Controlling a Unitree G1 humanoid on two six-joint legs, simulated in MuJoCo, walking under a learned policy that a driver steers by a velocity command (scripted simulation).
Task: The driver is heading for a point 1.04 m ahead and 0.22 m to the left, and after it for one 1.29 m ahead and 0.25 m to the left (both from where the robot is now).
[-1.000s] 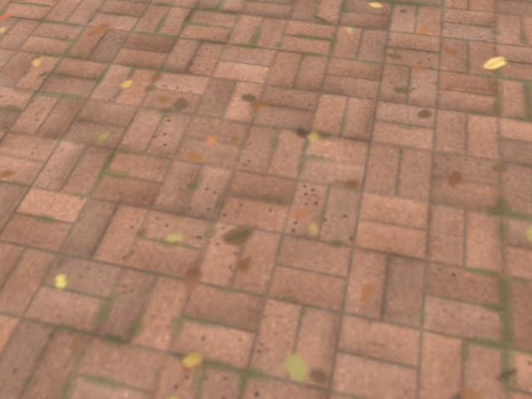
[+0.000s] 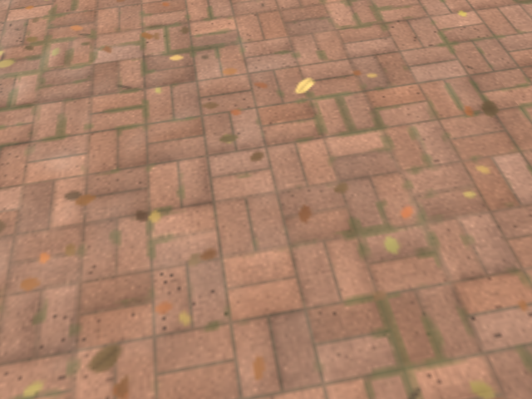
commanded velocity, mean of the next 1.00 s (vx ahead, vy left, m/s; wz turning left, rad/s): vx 0.09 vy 0.00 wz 0.50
